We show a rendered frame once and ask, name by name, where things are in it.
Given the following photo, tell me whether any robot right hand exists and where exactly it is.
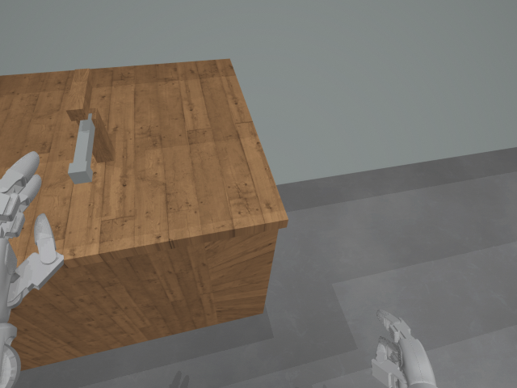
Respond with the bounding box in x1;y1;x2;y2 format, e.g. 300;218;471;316
372;310;437;388

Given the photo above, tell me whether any robot left hand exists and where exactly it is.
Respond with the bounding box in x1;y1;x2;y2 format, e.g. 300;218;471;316
0;151;64;323

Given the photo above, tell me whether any left robot forearm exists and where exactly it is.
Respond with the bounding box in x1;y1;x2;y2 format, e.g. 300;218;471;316
0;323;21;388

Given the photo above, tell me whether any tap lever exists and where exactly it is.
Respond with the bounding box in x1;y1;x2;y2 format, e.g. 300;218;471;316
68;113;95;184

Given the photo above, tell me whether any counter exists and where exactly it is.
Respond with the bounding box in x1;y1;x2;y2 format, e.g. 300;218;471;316
0;59;288;371

